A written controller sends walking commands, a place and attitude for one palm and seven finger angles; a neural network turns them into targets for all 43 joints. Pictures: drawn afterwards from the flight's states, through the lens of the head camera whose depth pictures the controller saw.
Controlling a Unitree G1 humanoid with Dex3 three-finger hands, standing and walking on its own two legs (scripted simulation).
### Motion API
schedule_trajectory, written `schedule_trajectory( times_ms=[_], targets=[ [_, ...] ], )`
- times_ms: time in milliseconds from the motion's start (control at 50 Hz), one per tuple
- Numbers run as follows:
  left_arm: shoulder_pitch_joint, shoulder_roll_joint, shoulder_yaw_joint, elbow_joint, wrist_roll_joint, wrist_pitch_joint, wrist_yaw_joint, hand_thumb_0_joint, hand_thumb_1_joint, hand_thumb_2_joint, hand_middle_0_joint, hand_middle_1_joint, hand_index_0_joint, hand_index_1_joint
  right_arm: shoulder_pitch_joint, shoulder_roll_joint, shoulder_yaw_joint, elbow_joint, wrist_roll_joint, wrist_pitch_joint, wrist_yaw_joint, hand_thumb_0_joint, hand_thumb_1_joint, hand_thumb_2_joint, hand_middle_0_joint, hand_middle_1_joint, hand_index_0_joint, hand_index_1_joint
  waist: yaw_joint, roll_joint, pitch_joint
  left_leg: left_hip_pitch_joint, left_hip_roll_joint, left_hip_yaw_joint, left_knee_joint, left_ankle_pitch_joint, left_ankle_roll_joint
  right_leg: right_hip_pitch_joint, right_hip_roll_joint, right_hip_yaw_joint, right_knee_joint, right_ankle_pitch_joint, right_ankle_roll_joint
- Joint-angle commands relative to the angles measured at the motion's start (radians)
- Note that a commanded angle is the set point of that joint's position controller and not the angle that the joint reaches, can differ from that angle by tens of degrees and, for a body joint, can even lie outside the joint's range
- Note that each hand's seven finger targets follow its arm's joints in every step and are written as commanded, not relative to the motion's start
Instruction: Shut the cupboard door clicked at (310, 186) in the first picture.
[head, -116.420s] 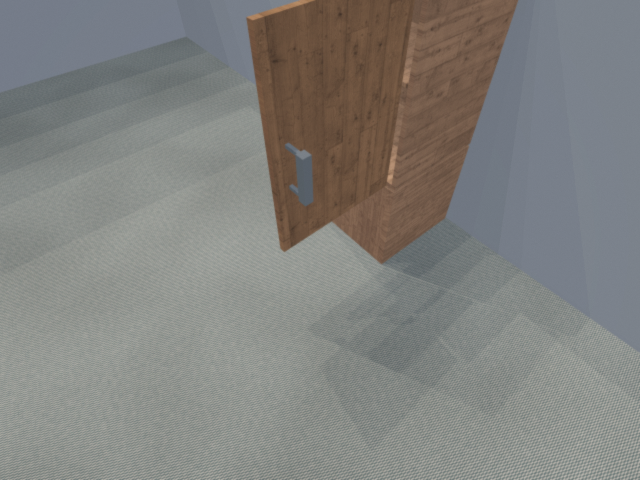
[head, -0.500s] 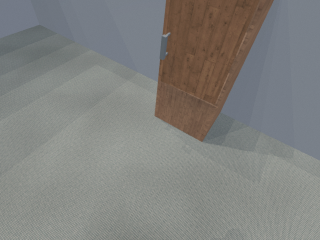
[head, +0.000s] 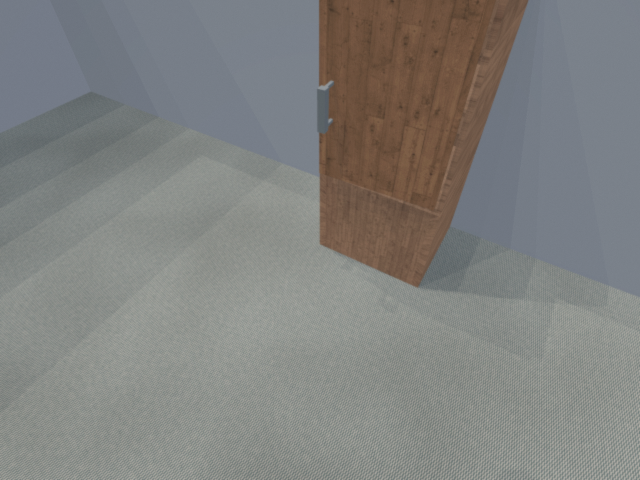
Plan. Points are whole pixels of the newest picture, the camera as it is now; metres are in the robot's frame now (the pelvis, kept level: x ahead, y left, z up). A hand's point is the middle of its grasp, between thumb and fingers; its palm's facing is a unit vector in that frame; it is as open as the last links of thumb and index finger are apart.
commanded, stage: let the arm hang, fingers relaxed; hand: left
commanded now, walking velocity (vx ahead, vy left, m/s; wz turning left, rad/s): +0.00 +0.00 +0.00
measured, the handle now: (326, 106) +1.09 +0.04 -0.08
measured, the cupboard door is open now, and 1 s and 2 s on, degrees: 3 3 3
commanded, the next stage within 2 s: look to check the result in 0.24 s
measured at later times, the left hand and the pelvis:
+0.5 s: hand out of the picture -0.03 +0.15 -0.17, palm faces +0.02 -0.98 -0.17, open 7.3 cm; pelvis +0.01 -0.01 +0.00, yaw +0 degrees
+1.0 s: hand out of the picture +0.02 +0.15 -0.18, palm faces +0.03 -0.98 -0.19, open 7.3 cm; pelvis +0.04 -0.02 +0.00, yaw +1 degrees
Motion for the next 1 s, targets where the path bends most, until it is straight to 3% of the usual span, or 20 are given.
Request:
schedule_trajectory(
  times_ms=[0,280,400,900,940,980],
  targets=[
    [0.109,0.085,0.021,-0.005,-0.003,-0.003,0.009,0.0,0.9,0.9,-0.2,-0.3,-0.2,-0.3,0.061,-0.104,-0.025,-0.019,0.002,-0.015,-0.004,0.0,-0.9,-0.9,0.2,0.3,0.2,0.3,0.005,-0.017,0.115,0.022,0.134,-0.209,-0.152,-0.286,-0.018,-0.155,-0.052,0.08,-0.114,-0.073,-0.04],
    [0.065,0.08,0.022,-0.009,-0.009,-0.013,0.01,0.0,0.9,0.9,-0.2,-0.3,-0.2,-0.3,0.081,-0.087,-0.02,-0.01,0.005,-0.025,-0.008,0.0,-0.9,-0.9,0.2,0.3,0.2,0.3,-0.004,-0.006,0.096,0.067,0.129,-0.182,-0.103,-0.159,-0.025,-0.136,-0.068,0.087,-0.133,-0.007,-0.047],
    [0.057,0.081,0.021,-0.004,-0.01,-0.018,0.011,0.0,0.9,0.9,-0.2,-0.3,-0.2,-0.3,0.076,-0.087,-0.019,-0.006,0.006,-0.027,-0.009,0.0,-0.9,-0.9,0.2,0.3,0.2,0.3,-0.005,-0.038,0.086,0.092,0.128,-0.164,-0.068,-0.082,-0.025,-0.125,-0.077,0.091,-0.144,0.025,-0.049],
    [0.008,0.118,0.022,-0.001,-0.01,-0.021,0.01,0.0,0.9,0.9,-0.2,-0.3,-0.2,-0.3,0.004,-0.132,-0.014,-0.006,0.008,-0.038,-0.013,0.0,-0.9,-0.9,0.2,0.3,0.2,0.3,0.0,-0.026,0.06,0.142,0.14,-0.17,-0.042,0.093,-0.019,-0.047,-0.089,0.077,-0.151,0.139,-0.041],
    [0.019,0.095,0.024,-0.006,-0.011,-0.012,0.015,0.0,0.9,0.9,-0.2,-0.3,-0.2,-0.3,0.015,-0.101,-0.009,-0.011,0.006,-0.032,-0.01,0.0,-0.9,-0.9,0.2,0.3,0.2,0.3,0.001,-0.033,0.06,0.11,0.133,-0.168,-0.008,0.142,-0.023,-0.029,-0.099,0.054,-0.113,0.174,-0.034],
    [0.016,0.117,0.039,-0.025,-0.01,-0.002,0.019,0.0,0.9,0.9,-0.2,-0.3,-0.2,-0.3,0.014,-0.118,-0.019,-0.026,0.006,-0.024,-0.008,0.0,-0.9,-0.9,0.2,0.3,0.2,0.3,0.003,-0.025,0.053,0.068,0.131,-0.176,0.034,0.182,-0.02,-0.015,-0.109,0.028,-0.061,0.185,-0.035]
  ],
)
